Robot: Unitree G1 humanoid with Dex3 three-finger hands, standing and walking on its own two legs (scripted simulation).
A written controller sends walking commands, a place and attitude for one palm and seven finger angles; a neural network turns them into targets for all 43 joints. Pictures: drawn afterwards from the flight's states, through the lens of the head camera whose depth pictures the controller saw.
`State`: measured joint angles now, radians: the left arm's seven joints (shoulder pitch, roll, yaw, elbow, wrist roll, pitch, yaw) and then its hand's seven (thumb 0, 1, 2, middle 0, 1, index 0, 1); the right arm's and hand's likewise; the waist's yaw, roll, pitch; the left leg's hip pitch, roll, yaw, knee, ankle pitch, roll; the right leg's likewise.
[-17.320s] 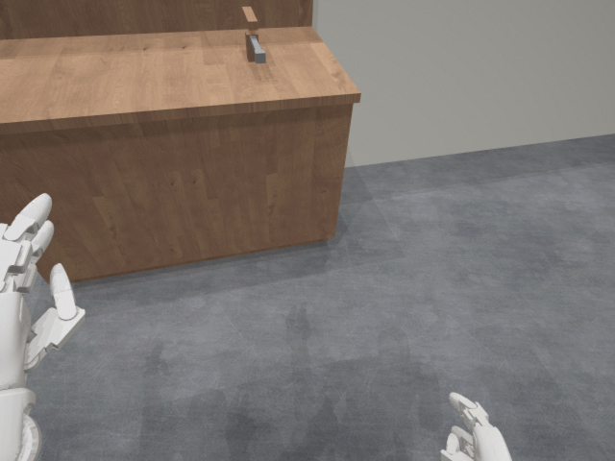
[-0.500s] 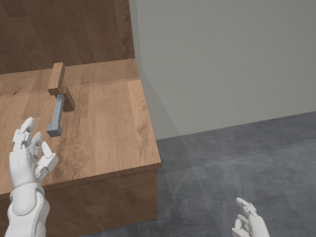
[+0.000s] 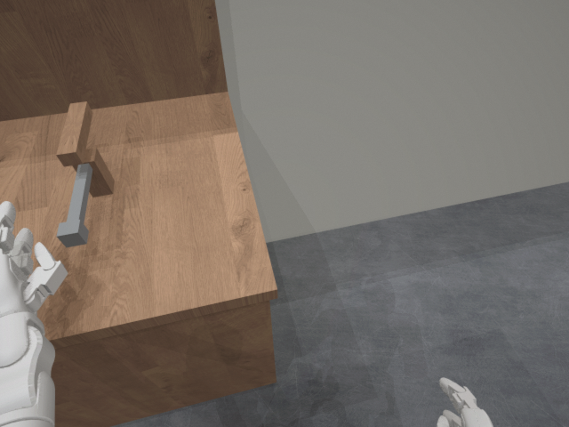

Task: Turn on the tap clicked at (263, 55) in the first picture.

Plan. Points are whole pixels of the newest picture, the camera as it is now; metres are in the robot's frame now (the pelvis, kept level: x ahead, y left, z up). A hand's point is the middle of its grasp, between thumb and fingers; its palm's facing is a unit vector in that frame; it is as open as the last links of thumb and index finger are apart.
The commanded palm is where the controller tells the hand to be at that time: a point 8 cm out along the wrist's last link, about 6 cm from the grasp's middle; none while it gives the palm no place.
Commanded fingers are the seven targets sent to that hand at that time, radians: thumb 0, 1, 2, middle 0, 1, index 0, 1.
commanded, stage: reach beside the lever's end, fingers flat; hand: left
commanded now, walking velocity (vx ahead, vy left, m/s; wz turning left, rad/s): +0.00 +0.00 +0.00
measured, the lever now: (73, 233) +0.35 +0.34 +0.07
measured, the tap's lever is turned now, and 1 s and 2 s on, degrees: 0 0 18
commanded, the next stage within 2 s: push the lever round in 0.68 s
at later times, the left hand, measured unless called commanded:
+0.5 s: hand (62, 249) +0.33 +0.35 +0.06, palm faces +0.53 -0.84 -0.11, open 7.8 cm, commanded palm +0.27 +0.38 +0.06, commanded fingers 0.00 0.90 0.90 -0.15 -0.15 -0.15 -0.15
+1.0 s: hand (66, 254) +0.32 +0.33 +0.07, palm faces +0.51 -0.86 -0.09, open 7.8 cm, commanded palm +0.27 +0.37 +0.06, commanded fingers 0.00 0.90 0.90 -0.15 -0.15 -0.15 -0.15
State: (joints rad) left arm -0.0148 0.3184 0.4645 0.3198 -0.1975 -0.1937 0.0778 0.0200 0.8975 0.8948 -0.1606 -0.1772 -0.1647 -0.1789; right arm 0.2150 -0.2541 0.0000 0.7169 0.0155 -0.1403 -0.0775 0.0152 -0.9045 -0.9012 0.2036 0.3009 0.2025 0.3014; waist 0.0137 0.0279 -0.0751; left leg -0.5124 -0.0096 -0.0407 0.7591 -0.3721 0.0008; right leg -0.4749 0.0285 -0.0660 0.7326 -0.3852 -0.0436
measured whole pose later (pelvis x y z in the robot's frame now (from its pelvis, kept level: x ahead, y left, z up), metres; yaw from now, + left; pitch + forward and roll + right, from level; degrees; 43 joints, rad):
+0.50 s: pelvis -0.01 +0.01 -0.01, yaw -1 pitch +11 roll -2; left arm -0.19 0.42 0.56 0.60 -0.19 -0.27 -0.02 0.02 0.90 0.89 -0.15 -0.15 -0.15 -0.15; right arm 0.28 -0.27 0.00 0.71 0.02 -0.08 -0.06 0.01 -0.91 -0.90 0.20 0.30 0.20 0.30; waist -0.03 0.03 -0.09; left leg -0.63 0.00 -0.03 0.84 -0.39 0.01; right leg -0.59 0.04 -0.06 0.79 -0.39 -0.04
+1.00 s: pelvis +0.00 +0.03 -0.01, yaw -1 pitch +10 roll -2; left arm -0.10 0.33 0.46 0.43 -0.19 -0.26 0.05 0.02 0.90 0.90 -0.15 -0.15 -0.15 -0.15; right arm 0.24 -0.24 0.00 0.68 0.01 -0.09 -0.05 0.01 -0.90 -0.90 0.20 0.30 0.20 0.30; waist 0.00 0.03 -0.11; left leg -0.61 -0.02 -0.03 0.84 -0.40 0.03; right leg -0.56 0.02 -0.05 0.77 -0.39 -0.01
